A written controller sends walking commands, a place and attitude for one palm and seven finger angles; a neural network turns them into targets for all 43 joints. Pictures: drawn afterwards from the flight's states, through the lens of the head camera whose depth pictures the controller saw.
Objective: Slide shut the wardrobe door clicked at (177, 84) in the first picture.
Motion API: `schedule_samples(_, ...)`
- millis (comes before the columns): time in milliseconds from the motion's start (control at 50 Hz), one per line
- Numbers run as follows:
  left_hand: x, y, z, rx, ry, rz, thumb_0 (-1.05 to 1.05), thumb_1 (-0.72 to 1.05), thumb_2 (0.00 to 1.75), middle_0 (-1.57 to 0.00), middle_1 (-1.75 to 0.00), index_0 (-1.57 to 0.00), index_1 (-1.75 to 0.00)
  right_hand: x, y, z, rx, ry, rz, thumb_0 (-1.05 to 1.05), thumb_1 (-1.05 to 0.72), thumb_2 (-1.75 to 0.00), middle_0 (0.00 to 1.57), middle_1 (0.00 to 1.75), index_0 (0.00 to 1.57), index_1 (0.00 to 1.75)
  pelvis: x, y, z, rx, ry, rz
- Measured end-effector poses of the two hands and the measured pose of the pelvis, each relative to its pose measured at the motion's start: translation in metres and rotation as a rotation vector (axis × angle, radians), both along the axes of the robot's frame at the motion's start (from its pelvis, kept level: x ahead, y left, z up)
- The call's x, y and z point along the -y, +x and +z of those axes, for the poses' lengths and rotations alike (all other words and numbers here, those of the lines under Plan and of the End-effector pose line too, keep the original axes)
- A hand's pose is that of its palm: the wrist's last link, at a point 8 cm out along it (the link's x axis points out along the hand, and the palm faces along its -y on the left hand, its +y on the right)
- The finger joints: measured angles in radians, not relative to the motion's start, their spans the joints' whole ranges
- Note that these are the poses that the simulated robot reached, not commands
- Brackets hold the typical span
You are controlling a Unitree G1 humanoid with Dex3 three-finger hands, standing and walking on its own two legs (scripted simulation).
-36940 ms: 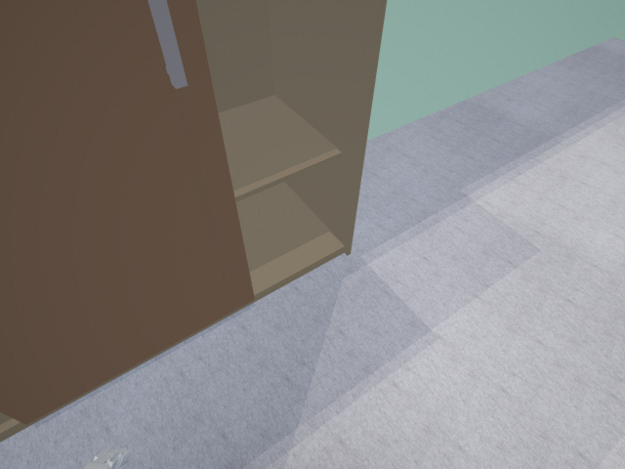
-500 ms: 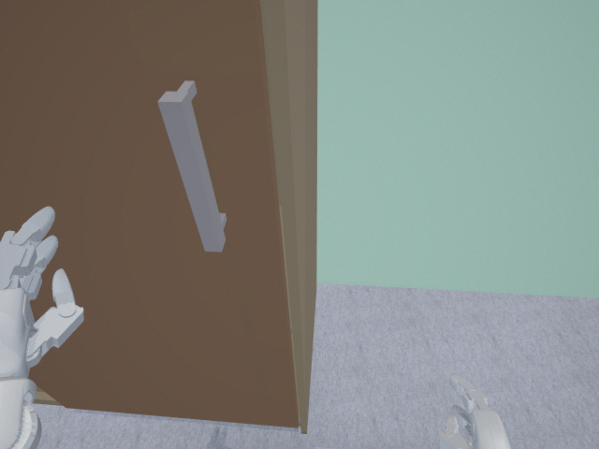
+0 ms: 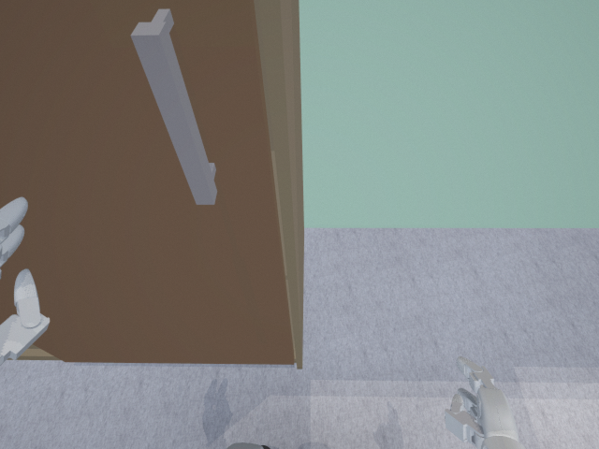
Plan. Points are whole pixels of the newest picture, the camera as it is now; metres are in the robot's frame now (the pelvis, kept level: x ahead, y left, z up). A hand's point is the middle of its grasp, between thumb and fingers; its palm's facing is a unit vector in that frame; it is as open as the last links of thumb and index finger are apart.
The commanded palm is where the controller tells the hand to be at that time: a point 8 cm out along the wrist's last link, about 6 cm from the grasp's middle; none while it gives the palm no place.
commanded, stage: step back with the hand held close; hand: left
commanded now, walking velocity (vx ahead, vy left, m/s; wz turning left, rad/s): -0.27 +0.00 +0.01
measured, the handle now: (188, 120) +0.39 +0.15 +0.24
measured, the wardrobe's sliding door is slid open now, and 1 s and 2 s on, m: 0.00 0.00 0.00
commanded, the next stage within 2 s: stop stepping back and stand still in 0.52 s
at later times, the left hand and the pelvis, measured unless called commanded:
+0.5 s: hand out of the picture +0.06 +0.28 +0.18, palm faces +0.55 -0.67 -0.50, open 7.4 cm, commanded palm -0.02 +0.31 +0.18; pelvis -0.11 -0.01 -0.02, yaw +9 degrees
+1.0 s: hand out of the picture -0.08 +0.29 +0.19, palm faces +0.55 -0.71 -0.44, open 7.4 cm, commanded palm -0.15 +0.31 +0.18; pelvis -0.24 +0.00 +0.01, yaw +8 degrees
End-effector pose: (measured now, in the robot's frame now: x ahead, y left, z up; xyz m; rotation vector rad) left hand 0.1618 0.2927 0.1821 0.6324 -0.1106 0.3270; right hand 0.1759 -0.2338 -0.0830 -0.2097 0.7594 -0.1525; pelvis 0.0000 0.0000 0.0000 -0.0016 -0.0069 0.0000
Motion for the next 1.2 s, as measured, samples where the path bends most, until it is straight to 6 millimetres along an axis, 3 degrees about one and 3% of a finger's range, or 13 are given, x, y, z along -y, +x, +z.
schedule_samples(200, -0.011, -0.057, 0.004, 0.156, -0.012, 0.065, 0.02, 0.89, 0.90, -0.22, -0.30, -0.22, -0.30, -0.005, -0.045, -0.002, 0.038, -0.013, 0.031, 0.01, -0.90, -0.90, 0.21, 0.30, 0.20, 0.30, -0.001, -0.044, -0.009, 0.018, -0.025, 0.016)
schedule_samples(320, -0.017, -0.075, -0.004, 0.204, -0.053, 0.033, 0.02, 0.89, 0.90, -0.22, -0.30, -0.21, -0.30, -0.004, -0.082, -0.005, 0.050, -0.059, 0.001, 0.01, -0.90, -0.90, 0.21, 0.30, 0.20, 0.30, -0.014, -0.070, -0.015, 0.036, -0.038, 0.000)
schedule_samples(400, -0.022, -0.092, 0.005, 0.249, -0.005, 0.037, 0.02, 0.88, 0.90, -0.22, -0.30, -0.22, -0.30, -0.010, -0.107, -0.004, 0.033, -0.050, 0.016, 0.01, -0.90, -0.90, 0.21, 0.30, 0.20, 0.30, -0.006, -0.089, -0.013, 0.037, -0.072, 0.097)
schedule_samples(480, -0.021, -0.138, 0.012, 0.276, 0.080, 0.088, 0.02, 0.89, 0.90, -0.22, -0.30, -0.21, -0.30, -0.011, -0.119, -0.011, -0.002, -0.030, 0.103, 0.01, -0.90, -0.90, 0.21, 0.30, 0.20, 0.30, 0.008, -0.105, -0.020, -0.032, -0.023, 0.167)
schedule_samples(540, -0.023, -0.174, 0.010, 0.201, 0.064, 0.135, 0.02, 0.89, 0.90, -0.22, -0.30, -0.21, -0.30, -0.013, -0.122, -0.016, -0.058, -0.048, 0.142, 0.01, -0.90, -0.90, 0.21, 0.30, 0.20, 0.30, 0.001, -0.121, -0.015, -0.039, -0.025, 0.147)
schedule_samples(620, -0.037, -0.206, 0.006, 0.137, 0.023, 0.184, 0.02, 0.88, 0.90, -0.22, -0.30, -0.22, -0.30, -0.030, -0.123, -0.003, -0.032, -0.063, 0.169, 0.01, -0.90, -0.90, 0.21, 0.30, 0.20, 0.30, -0.011, -0.140, -0.006, -0.052, 0.003, 0.122)
schedule_samples(740, -0.064, -0.224, -0.018, 0.178, -0.089, 0.230, 0.02, 0.89, 0.90, -0.22, -0.30, -0.21, -0.30, -0.065, -0.128, 0.018, 0.127, -0.044, 0.213, 0.01, -0.90, -0.90, 0.21, 0.30, 0.20, 0.30, -0.020, -0.186, -0.008, -0.017, 0.008, 0.128)
schedule_samples(840, -0.043, -0.245, -0.003, 0.230, -0.148, 0.156, 0.02, 0.89, 0.90, -0.21, -0.30, -0.21, -0.30, -0.078, -0.163, 0.045, 0.204, 0.014, 0.234, 0.01, -0.90, -0.90, 0.21, 0.30, 0.20, 0.30, -0.017, -0.212, 0.003, 0.012, -0.029, 0.120)
schedule_samples(940, -0.025, -0.273, 0.021, 0.235, -0.114, 0.110, 0.02, 0.89, 0.90, -0.22, -0.30, -0.21, -0.30, -0.066, -0.203, 0.049, 0.147, 0.020, 0.204, 0.01, -0.90, -0.90, 0.21, 0.30, 0.20, 0.30, -0.009, -0.229, 0.015, -0.011, -0.050, 0.127)
schedule_samples(1000, -0.025, -0.293, 0.025, 0.218, -0.031, 0.145, 0.02, 0.89, 0.90, -0.22, -0.30, -0.21, -0.30, -0.049, -0.220, 0.035, 0.114, 0.017, 0.189, 0.01, -0.90, -0.90, 0.21, 0.30, 0.20, 0.30, 0.001, -0.244, 0.007, -0.047, 0.007, 0.136)
schedule_samples(1040, -0.024, -0.304, 0.022, 0.223, -0.023, 0.159, 0.02, 0.89, 0.90, -0.22, -0.30, -0.21, -0.30, -0.034, -0.232, 0.020, 0.074, -0.003, 0.182, 0.01, -0.90, -0.90, 0.21, 0.30, 0.20, 0.30, 0.003, -0.257, -0.001, -0.049, 0.005, 0.110)
schedule_samples(1100, -0.028, -0.314, 0.020, 0.241, -0.055, 0.178, 0.02, 0.89, 0.90, -0.22, -0.30, -0.21, -0.30, -0.016, -0.258, 0.011, -0.013, -0.026, 0.146, 0.01, -0.90, -0.90, 0.21, 0.30, 0.20, 0.30, 0.004, -0.260, 0.002, -0.042, 0.008, 0.106)
schedule_samples(1200, -0.036, -0.307, -0.009, 0.200, -0.169, 0.239, 0.01, 0.89, 0.90, -0.21, -0.30, -0.21, -0.30, 0.007, -0.288, 0.007, -0.041, -0.088, 0.071, 0.01, -0.90, -0.90, 0.21, 0.30, 0.20, 0.30, -0.004, -0.258, 0.003, -0.036, 0.027, 0.109)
